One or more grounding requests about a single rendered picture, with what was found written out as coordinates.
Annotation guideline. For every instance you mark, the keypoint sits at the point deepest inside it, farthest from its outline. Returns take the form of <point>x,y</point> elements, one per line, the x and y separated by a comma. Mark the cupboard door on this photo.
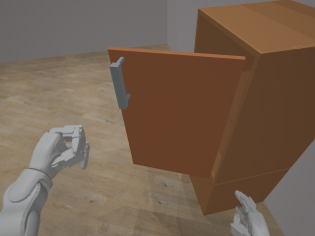
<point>179,106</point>

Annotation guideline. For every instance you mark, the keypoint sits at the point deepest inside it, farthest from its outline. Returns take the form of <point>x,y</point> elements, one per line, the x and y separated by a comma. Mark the robot left hand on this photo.
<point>51,154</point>

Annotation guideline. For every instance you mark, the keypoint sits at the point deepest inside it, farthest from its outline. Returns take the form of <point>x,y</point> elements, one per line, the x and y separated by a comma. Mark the handle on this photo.
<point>118,82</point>

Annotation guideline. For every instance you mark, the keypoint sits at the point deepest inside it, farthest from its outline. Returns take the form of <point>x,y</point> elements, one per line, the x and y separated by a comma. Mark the left robot forearm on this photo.
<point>23,202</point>

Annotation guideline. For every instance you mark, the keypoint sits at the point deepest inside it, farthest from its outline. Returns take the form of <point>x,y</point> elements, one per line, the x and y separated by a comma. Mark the robot right hand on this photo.
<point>254,223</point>

